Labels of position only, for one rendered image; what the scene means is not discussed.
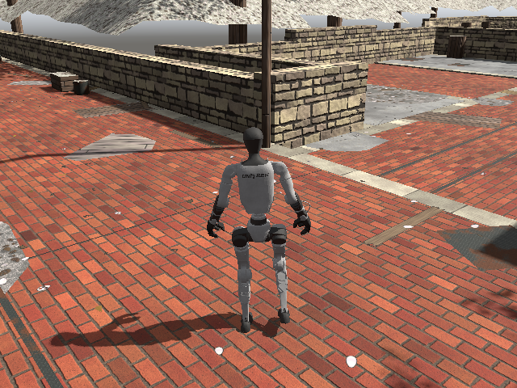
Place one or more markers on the right robot upper arm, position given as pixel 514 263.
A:
pixel 286 181

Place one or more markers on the right robot forearm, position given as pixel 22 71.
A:
pixel 299 209

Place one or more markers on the robot right thigh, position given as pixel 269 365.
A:
pixel 278 235

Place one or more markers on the right robot hand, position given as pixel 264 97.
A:
pixel 306 223

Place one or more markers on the left robot forearm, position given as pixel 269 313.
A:
pixel 216 213

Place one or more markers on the left robot upper arm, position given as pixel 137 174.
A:
pixel 225 186

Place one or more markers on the humanoid robot head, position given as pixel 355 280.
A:
pixel 253 139

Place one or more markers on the left robot hand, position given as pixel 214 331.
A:
pixel 217 226

